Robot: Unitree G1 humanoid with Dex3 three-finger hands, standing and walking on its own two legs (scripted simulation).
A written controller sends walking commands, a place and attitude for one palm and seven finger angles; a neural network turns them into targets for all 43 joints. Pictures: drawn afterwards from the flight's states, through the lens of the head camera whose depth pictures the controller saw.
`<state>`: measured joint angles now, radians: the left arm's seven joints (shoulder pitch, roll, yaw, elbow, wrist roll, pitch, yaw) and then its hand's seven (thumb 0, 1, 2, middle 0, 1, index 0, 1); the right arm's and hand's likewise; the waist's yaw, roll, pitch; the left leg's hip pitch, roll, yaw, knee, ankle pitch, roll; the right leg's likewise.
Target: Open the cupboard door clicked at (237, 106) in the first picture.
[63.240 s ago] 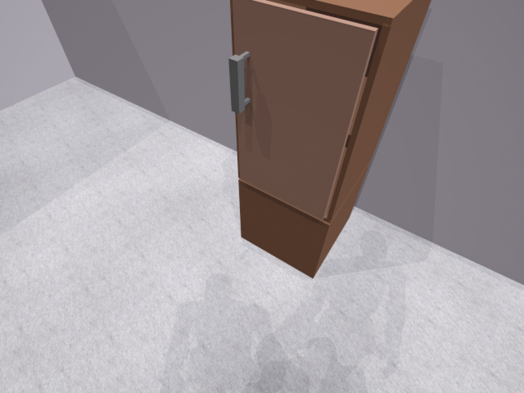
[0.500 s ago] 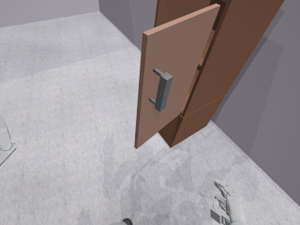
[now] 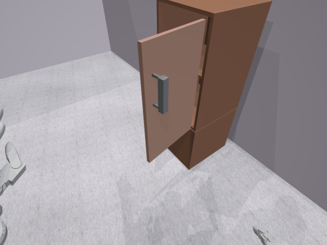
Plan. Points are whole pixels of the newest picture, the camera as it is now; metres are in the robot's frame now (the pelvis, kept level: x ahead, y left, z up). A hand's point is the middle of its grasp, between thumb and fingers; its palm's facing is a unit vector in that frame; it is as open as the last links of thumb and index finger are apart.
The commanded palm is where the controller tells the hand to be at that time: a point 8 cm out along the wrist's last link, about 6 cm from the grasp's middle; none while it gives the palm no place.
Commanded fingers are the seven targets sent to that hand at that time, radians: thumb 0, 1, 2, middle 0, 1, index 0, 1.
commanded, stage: stop stepping back and stand still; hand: left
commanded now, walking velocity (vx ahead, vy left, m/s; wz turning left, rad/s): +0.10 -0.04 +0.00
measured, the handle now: (158, 93) +0.61 +0.05 +0.07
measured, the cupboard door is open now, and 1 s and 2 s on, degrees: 100 100 100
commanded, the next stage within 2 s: let the arm hang, fingers relaxed in 0.76 s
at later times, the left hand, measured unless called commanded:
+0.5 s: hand (2, 196) +0.15 +0.28 +0.17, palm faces +0.49 -0.76 -0.43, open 7.4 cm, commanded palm +0.09 +0.32 +0.19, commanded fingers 0.00 0.90 0.90 -0.20 -0.30 -0.20 -0.30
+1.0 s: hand out of the picture +0.12 +0.29 -0.03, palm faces +0.16 -0.89 -0.44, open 7.4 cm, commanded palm none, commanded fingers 0.00 0.90 0.90 -0.20 -0.30 -0.20 -0.30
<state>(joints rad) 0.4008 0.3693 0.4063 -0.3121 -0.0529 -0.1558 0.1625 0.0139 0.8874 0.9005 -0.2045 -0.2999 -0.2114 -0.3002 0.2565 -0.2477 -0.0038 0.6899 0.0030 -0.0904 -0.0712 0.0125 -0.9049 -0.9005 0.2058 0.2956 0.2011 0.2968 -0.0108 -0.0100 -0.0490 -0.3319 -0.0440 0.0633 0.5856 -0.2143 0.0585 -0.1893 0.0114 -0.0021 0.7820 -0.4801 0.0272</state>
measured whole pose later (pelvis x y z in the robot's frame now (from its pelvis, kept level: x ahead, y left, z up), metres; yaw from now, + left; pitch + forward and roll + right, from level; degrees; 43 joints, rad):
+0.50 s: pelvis -0.03 +0.01 +0.01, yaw +4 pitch -1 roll +1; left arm 0.51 0.36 0.37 -0.45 -0.03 -0.20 0.17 0.02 0.89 0.90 -0.21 -0.30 -0.21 -0.30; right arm 0.24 -0.25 -0.04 0.66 -0.01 -0.13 -0.08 0.01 -0.91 -0.90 0.21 0.30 0.20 0.30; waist 0.01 -0.01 0.03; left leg -0.22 0.03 0.07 0.50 -0.24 0.00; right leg -0.24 -0.04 -0.07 0.58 -0.31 -0.01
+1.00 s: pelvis -0.06 +0.03 +0.01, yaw +4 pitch +1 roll +0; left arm 0.29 0.32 0.13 0.30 0.03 -0.01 0.01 0.01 0.90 0.90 -0.19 -0.30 -0.20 -0.30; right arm 0.13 -0.29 -0.01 0.79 -0.02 -0.04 0.02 0.01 -0.90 -0.90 0.21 0.30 0.20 0.30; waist -0.01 0.07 0.01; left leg -0.34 0.01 0.06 0.59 -0.26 0.02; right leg -0.33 -0.06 -0.06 0.60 -0.29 0.02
